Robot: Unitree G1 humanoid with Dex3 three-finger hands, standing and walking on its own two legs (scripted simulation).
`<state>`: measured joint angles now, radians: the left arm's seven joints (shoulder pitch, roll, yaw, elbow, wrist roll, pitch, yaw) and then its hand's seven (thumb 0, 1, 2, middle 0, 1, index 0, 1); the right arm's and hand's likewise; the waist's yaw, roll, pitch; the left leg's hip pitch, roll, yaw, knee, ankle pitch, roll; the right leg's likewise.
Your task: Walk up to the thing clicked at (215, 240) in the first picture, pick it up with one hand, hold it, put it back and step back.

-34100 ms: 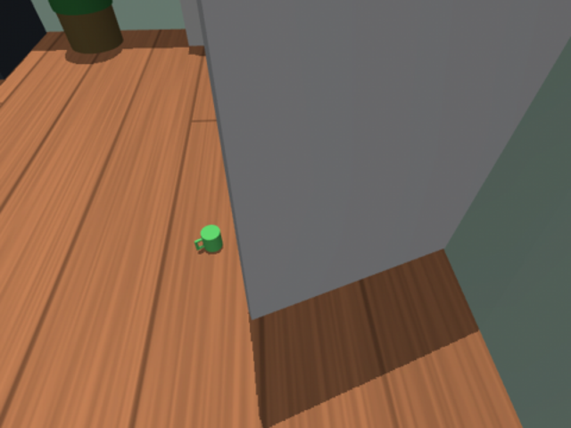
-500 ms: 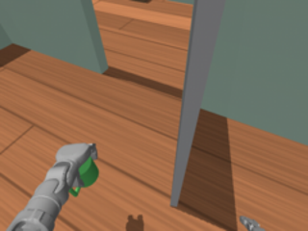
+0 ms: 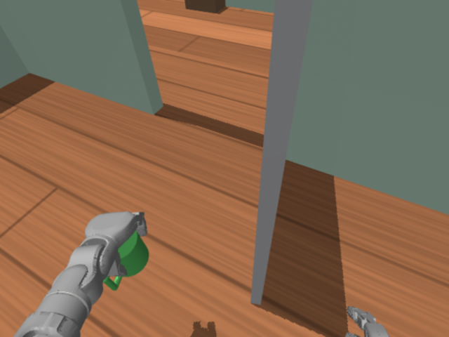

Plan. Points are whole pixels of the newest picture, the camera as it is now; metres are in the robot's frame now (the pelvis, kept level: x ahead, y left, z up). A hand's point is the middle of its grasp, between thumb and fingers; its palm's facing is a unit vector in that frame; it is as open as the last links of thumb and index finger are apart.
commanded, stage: hold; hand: left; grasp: from above
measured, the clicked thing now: (120, 257) +0.30 +0.23 -0.07
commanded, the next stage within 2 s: crouch in 0.84 s
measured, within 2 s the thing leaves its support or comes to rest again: neither
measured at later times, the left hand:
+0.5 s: hand (115, 253) +0.28 +0.23 -0.02, palm faces -0.45 -0.06 -0.89, open 10.5 cm
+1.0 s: hand (113, 249) +0.29 +0.23 -0.02, palm faces -0.44 -0.06 -0.90, open 10.5 cm
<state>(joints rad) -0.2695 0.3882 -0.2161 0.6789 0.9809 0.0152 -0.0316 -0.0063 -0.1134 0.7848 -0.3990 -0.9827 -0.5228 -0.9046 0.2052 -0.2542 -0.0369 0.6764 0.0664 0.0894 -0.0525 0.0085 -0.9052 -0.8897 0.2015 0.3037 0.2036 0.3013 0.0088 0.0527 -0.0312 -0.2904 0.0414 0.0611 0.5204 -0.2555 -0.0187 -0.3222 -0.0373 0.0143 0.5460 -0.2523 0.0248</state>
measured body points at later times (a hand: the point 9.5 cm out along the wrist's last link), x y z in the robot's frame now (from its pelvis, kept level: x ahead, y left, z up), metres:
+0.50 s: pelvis +0.00 +0.00 +0.00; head +0.00 -0.03 +0.45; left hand +0.30 +0.23 +0.03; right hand +0.15 -0.25 -0.11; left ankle +0.01 +0.13 -0.73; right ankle +0.02 -0.13 -0.73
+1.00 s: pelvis +0.00 +0.00 +0.01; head +0.01 -0.02 +0.45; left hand +0.31 +0.23 +0.03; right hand +0.15 -0.25 -0.11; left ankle +0.01 +0.13 -0.73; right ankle +0.02 -0.13 -0.73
